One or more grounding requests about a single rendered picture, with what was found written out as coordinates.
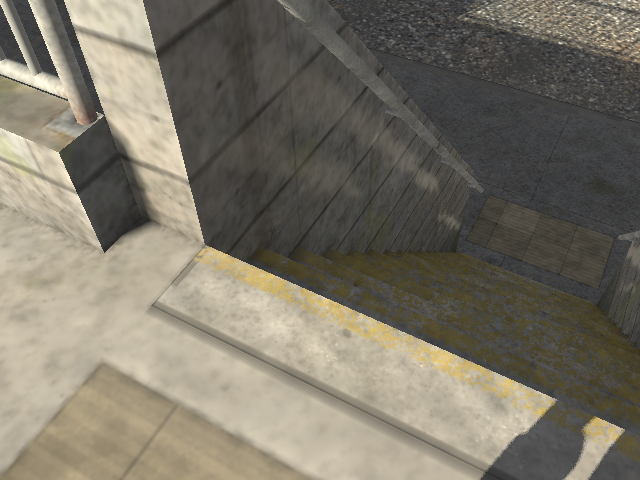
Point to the stairs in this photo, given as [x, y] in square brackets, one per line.
[551, 341]

